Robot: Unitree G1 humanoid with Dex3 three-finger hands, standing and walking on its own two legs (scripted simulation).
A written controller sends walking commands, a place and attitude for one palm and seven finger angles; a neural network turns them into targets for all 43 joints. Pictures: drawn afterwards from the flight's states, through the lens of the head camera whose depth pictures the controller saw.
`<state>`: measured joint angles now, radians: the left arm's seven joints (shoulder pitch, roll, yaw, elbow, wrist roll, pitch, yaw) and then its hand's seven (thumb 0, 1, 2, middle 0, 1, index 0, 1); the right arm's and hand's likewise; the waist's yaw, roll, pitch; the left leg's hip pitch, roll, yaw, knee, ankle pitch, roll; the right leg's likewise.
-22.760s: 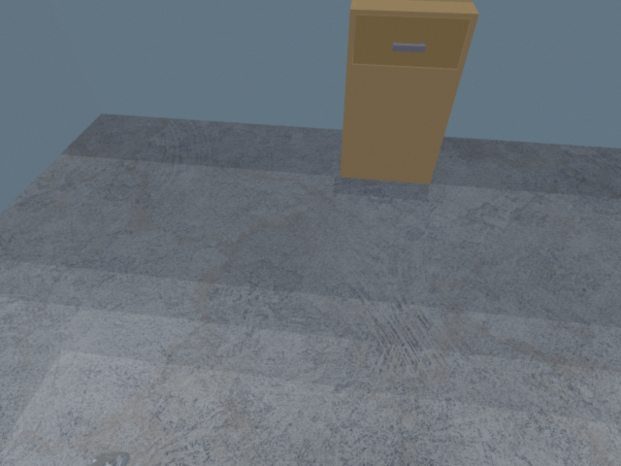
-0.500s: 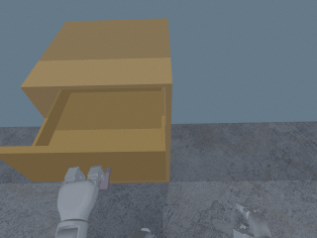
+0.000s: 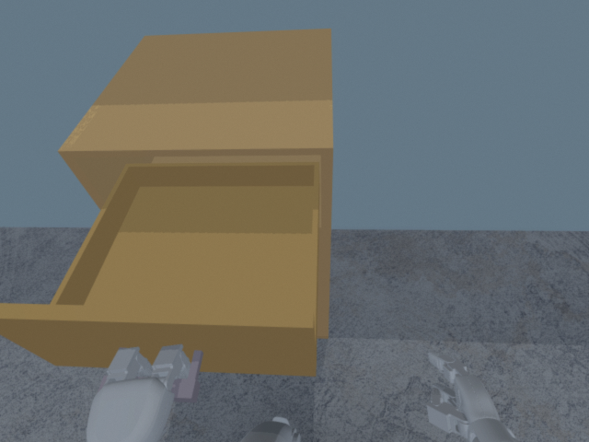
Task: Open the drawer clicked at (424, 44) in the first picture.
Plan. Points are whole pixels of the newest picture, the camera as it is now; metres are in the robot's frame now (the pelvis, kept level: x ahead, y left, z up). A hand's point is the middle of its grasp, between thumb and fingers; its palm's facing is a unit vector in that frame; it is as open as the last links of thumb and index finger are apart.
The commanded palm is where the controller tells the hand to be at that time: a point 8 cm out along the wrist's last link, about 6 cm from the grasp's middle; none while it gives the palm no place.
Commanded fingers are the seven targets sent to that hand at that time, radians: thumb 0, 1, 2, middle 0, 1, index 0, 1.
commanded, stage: pull the drawer open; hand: left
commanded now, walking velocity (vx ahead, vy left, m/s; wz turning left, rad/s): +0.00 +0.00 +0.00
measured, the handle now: (154, 372) +0.21 +0.22 +0.00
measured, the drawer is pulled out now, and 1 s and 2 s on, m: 0.29 0.30 0.29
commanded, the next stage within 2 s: open the thumb to release the handle in 0.36 s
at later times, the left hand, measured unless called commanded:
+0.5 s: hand (150, 432) +0.14 +0.20 -0.02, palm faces -0.10 -0.14 -0.98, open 5.9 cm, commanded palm +0.12 +0.21 +0.03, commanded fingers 0.00 0.69 0.81 -0.38 -1.33 -0.38 -1.33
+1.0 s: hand (145, 426) +0.15 +0.21 -0.02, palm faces -0.06 -0.10 -0.99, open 12.6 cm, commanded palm +0.12 +0.22 +0.03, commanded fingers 0.00 -0.50 0.30 -0.30 -1.20 -0.30 -1.20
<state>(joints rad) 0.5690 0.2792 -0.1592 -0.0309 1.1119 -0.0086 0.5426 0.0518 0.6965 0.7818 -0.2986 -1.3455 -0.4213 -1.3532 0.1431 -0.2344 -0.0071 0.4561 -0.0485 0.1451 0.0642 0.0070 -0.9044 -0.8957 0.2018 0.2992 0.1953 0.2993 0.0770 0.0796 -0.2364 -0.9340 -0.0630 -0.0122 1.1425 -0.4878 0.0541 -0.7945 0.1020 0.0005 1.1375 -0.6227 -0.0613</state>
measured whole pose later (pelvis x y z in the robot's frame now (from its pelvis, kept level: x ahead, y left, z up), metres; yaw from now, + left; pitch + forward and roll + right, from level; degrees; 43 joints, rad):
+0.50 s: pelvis +0.01 -0.01 -0.01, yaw -1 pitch +18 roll +0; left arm 0.72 0.31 -0.06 -0.11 1.09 -0.13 0.52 0.06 0.70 0.75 -0.26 -1.35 -0.40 -1.35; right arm 0.16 -0.23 -0.01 0.44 -0.06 0.13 0.08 0.01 -0.90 -0.90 0.20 0.30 0.20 0.30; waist 0.06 0.07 -0.26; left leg -0.96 -0.05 0.01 1.17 -0.52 0.05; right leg -0.84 0.12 0.02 1.17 -0.64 -0.07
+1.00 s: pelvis +0.00 -0.02 +0.00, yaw +0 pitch +17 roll -1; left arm 0.60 0.35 -0.04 -0.01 1.08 -0.14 0.55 0.00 -0.31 0.38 -0.33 -1.25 -0.34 -1.22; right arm 0.13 -0.22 -0.01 0.50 -0.05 0.15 0.03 0.01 -0.90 -0.90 0.20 0.30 0.20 0.30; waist 0.07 0.06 -0.24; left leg -0.97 -0.05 -0.03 1.17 -0.50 0.03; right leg -0.83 0.12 -0.02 1.16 -0.63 -0.09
